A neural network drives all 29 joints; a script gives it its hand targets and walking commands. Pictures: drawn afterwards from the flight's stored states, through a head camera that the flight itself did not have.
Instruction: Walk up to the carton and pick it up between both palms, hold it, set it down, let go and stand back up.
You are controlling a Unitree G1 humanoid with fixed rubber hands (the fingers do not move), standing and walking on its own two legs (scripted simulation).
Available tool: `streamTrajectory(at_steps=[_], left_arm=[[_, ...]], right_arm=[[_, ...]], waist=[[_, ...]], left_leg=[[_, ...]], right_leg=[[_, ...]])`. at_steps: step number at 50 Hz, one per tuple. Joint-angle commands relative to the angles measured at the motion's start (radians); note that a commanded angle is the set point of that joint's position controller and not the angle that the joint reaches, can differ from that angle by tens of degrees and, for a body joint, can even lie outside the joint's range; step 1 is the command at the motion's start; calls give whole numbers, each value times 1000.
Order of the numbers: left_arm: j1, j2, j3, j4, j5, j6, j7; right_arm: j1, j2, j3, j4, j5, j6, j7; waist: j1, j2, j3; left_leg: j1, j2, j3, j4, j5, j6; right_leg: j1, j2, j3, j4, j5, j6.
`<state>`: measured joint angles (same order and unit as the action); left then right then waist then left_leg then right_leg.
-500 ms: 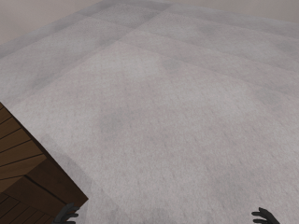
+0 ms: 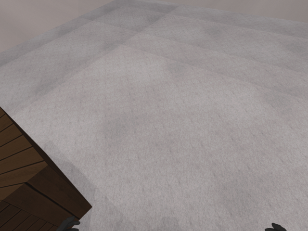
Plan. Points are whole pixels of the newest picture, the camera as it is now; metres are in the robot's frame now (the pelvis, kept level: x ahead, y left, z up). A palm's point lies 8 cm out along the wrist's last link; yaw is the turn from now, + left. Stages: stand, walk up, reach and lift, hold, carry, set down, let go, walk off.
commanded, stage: stand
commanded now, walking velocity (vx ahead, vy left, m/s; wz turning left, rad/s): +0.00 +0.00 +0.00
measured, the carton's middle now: out of the picture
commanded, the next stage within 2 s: walk up in 0.72 s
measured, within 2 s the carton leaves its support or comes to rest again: neither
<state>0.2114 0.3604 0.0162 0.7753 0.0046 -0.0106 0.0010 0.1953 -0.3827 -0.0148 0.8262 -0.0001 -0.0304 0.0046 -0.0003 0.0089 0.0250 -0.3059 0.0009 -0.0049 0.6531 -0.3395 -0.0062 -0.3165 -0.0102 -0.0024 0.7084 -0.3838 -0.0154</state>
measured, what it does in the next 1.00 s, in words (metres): stands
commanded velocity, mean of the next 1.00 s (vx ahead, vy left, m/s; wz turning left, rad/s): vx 0.00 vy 0.00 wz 0.00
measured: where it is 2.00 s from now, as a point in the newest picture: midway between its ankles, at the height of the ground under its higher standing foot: outside the picture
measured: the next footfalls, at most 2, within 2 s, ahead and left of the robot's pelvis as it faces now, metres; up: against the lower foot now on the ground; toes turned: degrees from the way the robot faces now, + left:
left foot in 1.34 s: +0.00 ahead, +0.25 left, +0.00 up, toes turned +13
right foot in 1.72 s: +0.02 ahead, +0.11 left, +0.00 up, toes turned +24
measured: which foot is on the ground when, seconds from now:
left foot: down 0.00-1.00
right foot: down 0.00-1.00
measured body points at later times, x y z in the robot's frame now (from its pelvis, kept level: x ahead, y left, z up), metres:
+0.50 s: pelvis -0.01 -0.01 +0.00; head -0.01 -0.02 +0.45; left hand +0.10 +0.30 -0.09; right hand +0.09 -0.31 -0.11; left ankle +0.01 +0.14 -0.72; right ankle +0.00 -0.10 -0.72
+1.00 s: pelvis -0.02 +0.00 +0.01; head -0.02 -0.01 +0.46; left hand +0.07 +0.31 -0.10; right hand +0.07 -0.31 -0.11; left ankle +0.01 +0.14 -0.72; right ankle +0.00 -0.10 -0.72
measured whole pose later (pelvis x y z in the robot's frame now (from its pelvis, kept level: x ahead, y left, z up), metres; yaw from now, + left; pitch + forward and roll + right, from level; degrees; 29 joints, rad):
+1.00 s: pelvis -0.02 +0.00 +0.01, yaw +1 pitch -2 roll +1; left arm 0.20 0.38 0.00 0.91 0.00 -0.02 0.00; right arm 0.19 -0.40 -0.01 0.94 0.00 0.01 0.04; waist -0.01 0.00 0.02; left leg -0.28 0.00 -0.02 0.55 -0.23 -0.01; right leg -0.27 -0.01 -0.02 0.58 -0.28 -0.02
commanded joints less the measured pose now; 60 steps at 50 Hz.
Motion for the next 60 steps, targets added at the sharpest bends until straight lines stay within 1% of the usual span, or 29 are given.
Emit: streamTrajectory(at_steps=[1, 3, 5, 9, 12, 13, 17, 19, 22, 23, 26, 31, 32, 33, 35, 37, 40, 42, 44, 45, 46, 47, 49, 50, 51, 54, 55, 56, 60], left_arm=[[-62, 186, 43, 0, 5, -41, 11], [-123, 191, 42, -20, 11, -29, 18], [-61, 178, 43, -7, 3, -36, 11], [-72, 206, 50, 19, 23, -39, 16], [-57, 196, 42, 24, 5, -38, 7], [-81, 194, 39, 20, 14, -38, 9], [-20, 198, 35, 41, 17, -48, 18], [-58, 211, 35, 39, 12, -44, 7], [-81, 208, 36, 36, 12, -46, 14], [-79, 226, 40, 57, 19, -43, 15], [-64, 203, 47, 50, 9, -32, 14], [-83, 189, 30, 84, 16, -33, 7], [-87, 222, 40, 79, 20, -34, 3], [-87, 175, 25, 93, 11, -28, 5], [-103, 194, 24, 92, 12, -39, 4], [-96, 216, 35, 105, 4, -39, 9], [-79, 191, 26, 112, 5, -39, 7], [-63, 180, 27, 125, 8, -34, 9], [-59, 201, 30, 121, -1, -34, 6], [-90, 208, 28, 128, 10, -40, 2], [-31, 360, 86, 95, -18, -27, 16], [38, 362, 103, 89, -10, -18, 31], [13, 386, 101, 48, 16, -24, 53], [-8, 392, 114, 41, 20, -21, 62], [-30, 405, 112, 27, 17, -23, 66], [-98, 344, 111, 10, 23, -28, 72], [-30, 352, 108, 17, 20, -30, 70], [-23, 355, 115, 32, 18, -28, 68], [-60, 400, 141, 2, 23, -33, 57]], right_arm=[[-83, -186, -43, -36, -13, -22, -15], [-87, -159, -30, -27, -14, -20, -6], [-84, -170, -28, -21, -17, -27, -5], [-69, -170, -24, 8, -10, -22, -9], [-75, -182, -28, 0, -8, -18, -8], [-79, -173, -28, 2, 0, -18, -12], [-117, -190, -37, 8, -13, -13, -9], [-64, -162, -28, 36, -13, -13, -12], [-83, -175, -35, 35, -13, -15, -8], [-62, -180, -27, 65, -20, -7, -6], [-98, -198, -35, 45, -7, -11, -6], [-80, -179, -27, 69, -11, -23, 0], [-90, -162, -12, 82, -8, -16, -1], [-78, -185, -24, 86, -8, -17, -2], [-100, -186, -24, 79, -9, -9, -6], [-101, -175, -14, 106, -20, -6, -5], [-79, -212, -26, 128, -12, -18, -5], [-78, -199, -19, 129, -18, -22, 4], [-104, -183, -20, 111, -16, -18, 1], [-120, -173, -17, 127, -12, -14, -2], [-98, -264, -62, -44, -55, 36, 54], [-133, -252, -71, -80, -59, 55, 62], [-121, -193, -76, -113, -69, 85, 72], [-99, -205, -90, -123, -87, 92, 79], [-85, -218, -92, -129, -81, 100, 87], [-21, -238, -119, -146, -73, 105, 105], [-43, -204, -110, -159, -61, 109, 113], [-18, -215, -122, -156, -60, 106, 119], [-32, -216, -124, -187, -59, 107, 125]], waist=[[-7, -47, -100], [-24, -53, -35], [18, -58, -117], [5, -7, -73], [9, -72, -76], [-18, -79, -95], [30, -85, -95], [-11, -41, -91], [-3, -149, -42], [2, -94, 0], [18, -9, -50], [-15, -9, -31], [19, -32, -24], [-16, -67, -51], [-11, -22, -34], [1, -66, -33], [5, -2, -66], [12, -51, -65], [17, 41, -76], [18, -64, -86], [21, -33, -27], [46, -45, -34], [40, -213, -19], [23, -137, -16], [23, -88, -20], [-44, -11, 14], [-5, -50, 40], [-14, -119, 45], [-7, -191, 44]], left_leg=[[71, 100, -107, -85, 306, 82], [35, 84, -100, -120, 235, 74], [81, 101, -108, -126, 272, 80], [69, 93, -103, -119, 277, 68], [93, 92, -112, -136, 265, 72], [84, 81, -92, -108, 239, 65], [62, 77, -87, -104, 229, 59], [116, 80, -85, -117, 211, 63], [65, 72, -80, -122, 212, 54], [56, 68, -77, -124, 187, 55], [69, 88, -105, -169, 194, 83], [64, 97, -130, -206, 126, 72], [39, 90, -101, -193, 140, 60], [74, 98, -107, -192, 109, 56], [71, 107, -137, -238, 86, 74], [64, 96, -124, -228, 114, 76], [106, 89, -102, -229, 162, 62], [101, 118, -142, -253, 171, 74], [104, 112, -122, -253, 201, 74], [103, 111, -132, -264, 176, 70], [-174, 23, -198, -125, 449, 104], [-265, 20, -146, -62, 480, 93], [-317, 21, -38, 202, -111, 28], [-315, 64, -70, 330, -157, 12], [-305, 79, -80, 356, -162, 4], [-285, 86, -113, 423, -85, 14], [-281, 107, -87, 353, -58, 10], [-298, 103, -72, 319, -2, 7], [-250, 110, -32, 198, 23, -15]], right_leg=[[78, -89, 107, -167, 307, -62], [53, -103, 128, -200, 285, -64], [88, -104, 116, -189, 287, -62], [85, -92, 117, -181, 300, -61], [58, -99, 131, -214, 259, -59], [70, -111, 149, -219, 250, -65], [119, -132, 159, -249, 258, -63], [49, -136, 184, -255, 277, -72], [44, -96, 124, -254, 246, -52], [36, -124, 176, -286, 211, -57], [53, -92, 137, -270, 216, -51], [49, -76, 103, -267, 173, -47], [53, -85, 120, -272, 143, -48], [52, -98, 116, -294, 161, -41], [45, -88, 137, -308, 110, -39], [69, -88, 126, -313, 145, -33], [73, -105, 138, -309, 202, -43], [108, -91, 108, -311, 207, -37], [110, -90, 135, -321, 214, -31], [119, -104, 113, -330, 225, -26], [260, -100, 68, -204, 323, -38], [311, -162, 125, -207, 367, -80], [215, -460, 258, -361, 555, -230], [179, -519, 270, -364, 592, -286], [162, -532, 261, -378, 531, -300], [94, -424, 117, -332, 492, -226], [86, -376, 60, -318, 446, -207], [98, -327, -8, -289, 469, -169], [53, -368, -47, -285, 336, -186]])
